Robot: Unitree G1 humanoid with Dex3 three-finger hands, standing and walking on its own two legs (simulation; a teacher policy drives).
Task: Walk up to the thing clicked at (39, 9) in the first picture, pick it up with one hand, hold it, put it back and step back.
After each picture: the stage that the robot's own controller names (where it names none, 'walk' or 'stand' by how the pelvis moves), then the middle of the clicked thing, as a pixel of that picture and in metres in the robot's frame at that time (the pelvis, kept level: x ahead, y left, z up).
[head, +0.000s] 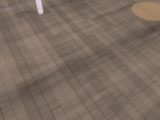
stand; (39, 4) +2.07 +0.67 -0.66
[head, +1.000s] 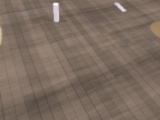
walk; (56, 12) +1.97 +0.34 -0.64
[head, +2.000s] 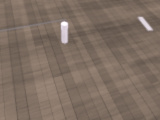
walk; (64, 33) +1.37 +0.19 -0.65
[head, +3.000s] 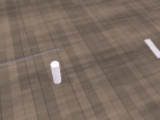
walk; (56, 73) +0.86 +0.23 -0.65
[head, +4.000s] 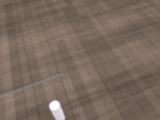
walk; (57, 112) +0.48 +0.23 -0.63
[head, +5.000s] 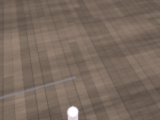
stand; (73, 118) +0.44 +0.07 -0.64
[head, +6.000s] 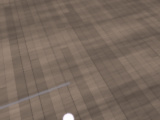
stand; out of the picture +0.41 +0.10 -0.66
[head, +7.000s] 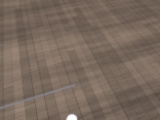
stand; out of the picture +0.43 +0.08 -0.66
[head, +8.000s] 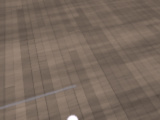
stand; out of the picture +0.42 +0.08 -0.66
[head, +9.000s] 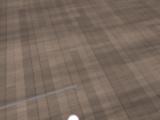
stand; out of the picture +0.42 +0.08 -0.66
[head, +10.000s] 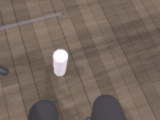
go down; (60, 64) +0.50 +0.05 -0.39
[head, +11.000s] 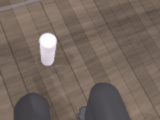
go down; (47, 51) +0.53 +0.07 -0.32
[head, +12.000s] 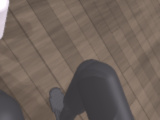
close in; out of the picture +0.53 +0.13 -0.20
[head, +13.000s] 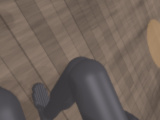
close; out of the picture +0.53 +0.15 -0.22
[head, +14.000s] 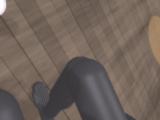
close; out of the picture +0.51 +0.15 -0.22
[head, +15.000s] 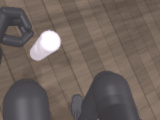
lift; (42, 48) +0.46 +0.10 -0.24
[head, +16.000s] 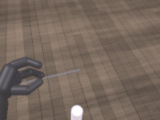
go down; (76, 118) +0.41 +0.03 -0.57
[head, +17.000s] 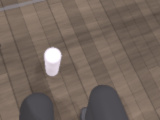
go down; (52, 63) +0.46 +0.06 -0.34
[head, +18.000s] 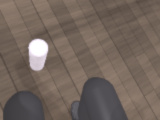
go down; (37, 57) +0.47 +0.08 -0.29
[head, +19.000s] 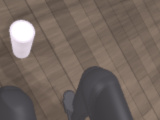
go down; (21, 42) +0.48 +0.10 -0.24
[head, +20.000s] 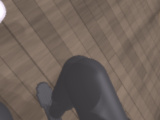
close in; out of the picture +0.49 +0.12 -0.20
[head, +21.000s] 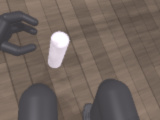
hold; (56, 52) +0.49 +0.07 -0.27
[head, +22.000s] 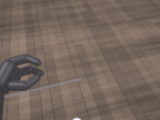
hold; out of the picture +0.39 +0.03 -0.60
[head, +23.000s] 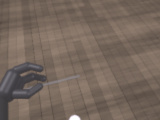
go down; out of the picture +0.39 +0.05 -0.62
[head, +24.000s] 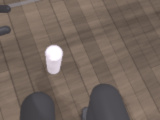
hold; (53, 61) +0.48 +0.05 -0.33
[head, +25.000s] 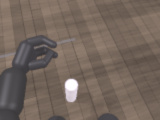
hold; (71, 91) +0.45 +0.04 -0.48
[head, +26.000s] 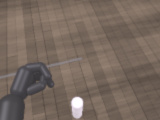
hold; (77, 108) +0.42 +0.04 -0.57
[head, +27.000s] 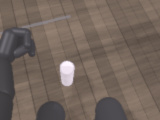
crouch; (67, 75) +0.46 +0.04 -0.40
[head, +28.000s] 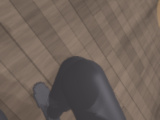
lower; out of the picture +0.48 +0.14 -0.20
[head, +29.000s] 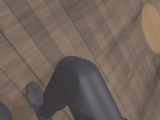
lower; out of the picture +0.48 +0.15 -0.21
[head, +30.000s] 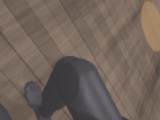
lower; out of the picture +0.48 +0.15 -0.22
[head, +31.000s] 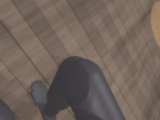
hold; out of the picture +0.48 +0.14 -0.22
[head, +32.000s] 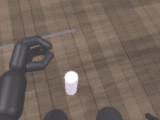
hold; (71, 84) +0.46 +0.04 -0.45
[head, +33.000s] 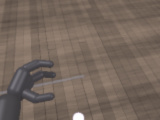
crouch; out of the picture +0.41 +0.03 -0.61
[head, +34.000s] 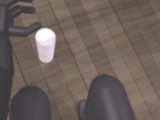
lower; (46, 48) +0.49 +0.06 -0.26
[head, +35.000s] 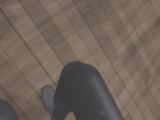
lower; out of the picture +0.53 +0.13 -0.23
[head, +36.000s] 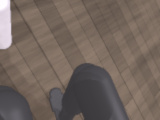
lower; out of the picture +0.51 +0.13 -0.22
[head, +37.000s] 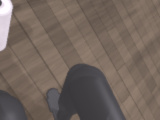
stand; out of the picture +0.51 +0.12 -0.23
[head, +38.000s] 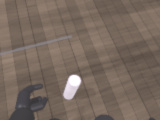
hold; (71, 88) +0.45 +0.02 -0.49
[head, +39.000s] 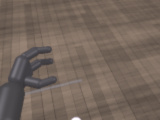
crouch; out of the picture +0.40 +0.03 -0.61
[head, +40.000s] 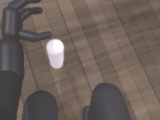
lower; (56, 56) +0.49 +0.05 -0.32
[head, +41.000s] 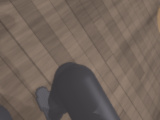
lower; out of the picture +0.53 +0.12 -0.23
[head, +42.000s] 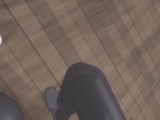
lower; out of the picture +0.52 +0.15 -0.22
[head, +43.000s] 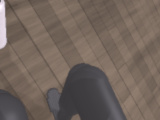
lower; out of the picture +0.51 +0.13 -0.22
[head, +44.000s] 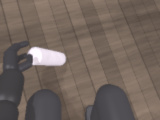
walk; (49, 57) +0.46 +0.11 -0.32
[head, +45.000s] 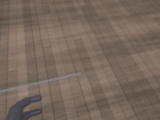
hold; out of the picture +0.24 +0.08 -0.68
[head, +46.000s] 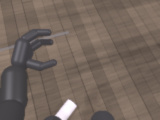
lower; (59, 119) +0.27 +0.09 -0.57
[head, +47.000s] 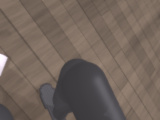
lower; out of the picture +0.32 +0.14 -0.30
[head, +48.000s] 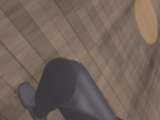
lower; out of the picture +0.31 +0.15 -0.32
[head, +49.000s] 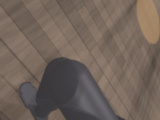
lower; out of the picture +0.30 +0.13 -0.32
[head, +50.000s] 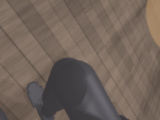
stand; out of the picture +0.30 +0.13 -0.31
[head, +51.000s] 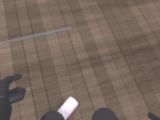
walk; (60, 116) +0.28 +0.08 -0.54
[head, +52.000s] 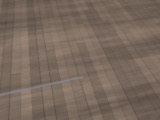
stand; out of the picture +0.22 +0.05 -0.68
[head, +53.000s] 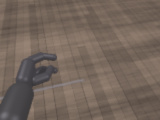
lower; out of the picture +0.23 +0.06 -0.70
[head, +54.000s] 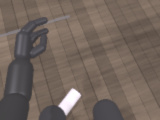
stand; (63, 108) +0.29 +0.07 -0.52
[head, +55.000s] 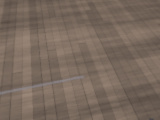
stand; out of the picture +0.23 +0.06 -0.68
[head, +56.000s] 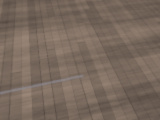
stand; out of the picture +0.23 +0.06 -0.68
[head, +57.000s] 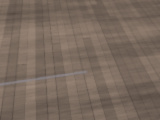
stand; out of the picture +0.24 +0.06 -0.70
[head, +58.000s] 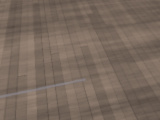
stand; out of the picture +0.23 +0.08 -0.75
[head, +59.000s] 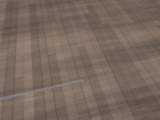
stand; out of the picture +0.22 +0.09 -0.75
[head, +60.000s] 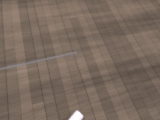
walk; out of the picture +0.30 +0.03 -0.74
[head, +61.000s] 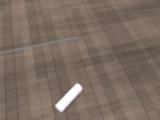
walk; (69, 97) +0.55 +0.09 -0.73
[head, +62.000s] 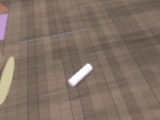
stand; (80, 74) +0.84 +0.11 -0.73
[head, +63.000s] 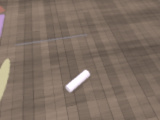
stand; (78, 80) +0.81 +0.06 -0.74
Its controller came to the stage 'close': yes
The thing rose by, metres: 0.00
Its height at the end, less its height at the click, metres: -0.09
